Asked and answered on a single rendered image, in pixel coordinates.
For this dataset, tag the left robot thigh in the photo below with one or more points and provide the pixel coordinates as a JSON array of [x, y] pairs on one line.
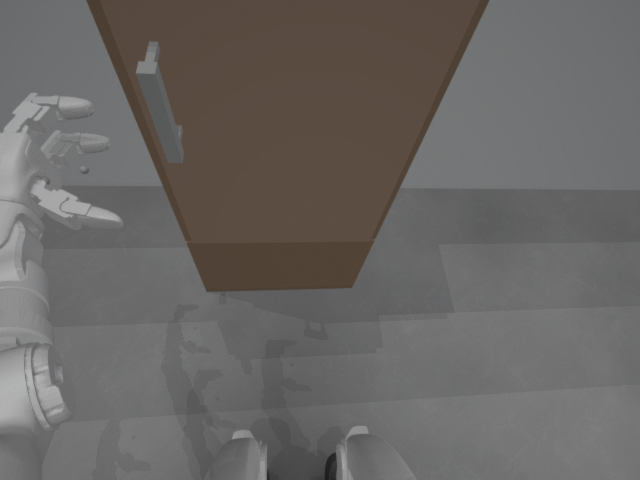
[[240, 459]]

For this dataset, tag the robot left shin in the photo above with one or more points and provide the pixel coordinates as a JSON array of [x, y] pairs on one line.
[[242, 434]]

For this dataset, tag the cupboard door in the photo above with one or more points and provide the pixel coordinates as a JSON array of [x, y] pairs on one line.
[[298, 116]]

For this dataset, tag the robot left upper arm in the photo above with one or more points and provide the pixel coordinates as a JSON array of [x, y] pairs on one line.
[[36, 396]]

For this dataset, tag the robot left hand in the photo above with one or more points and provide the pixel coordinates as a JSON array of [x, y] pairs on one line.
[[23, 163]]

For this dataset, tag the handle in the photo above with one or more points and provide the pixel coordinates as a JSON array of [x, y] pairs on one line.
[[152, 86]]

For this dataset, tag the robot left forearm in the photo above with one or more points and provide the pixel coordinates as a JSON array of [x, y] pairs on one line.
[[24, 284]]

